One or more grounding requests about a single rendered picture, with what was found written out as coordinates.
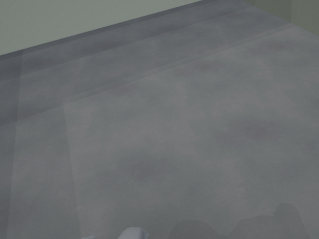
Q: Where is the left robot thigh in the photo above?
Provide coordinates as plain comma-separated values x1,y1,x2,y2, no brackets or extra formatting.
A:
118,227,150,239

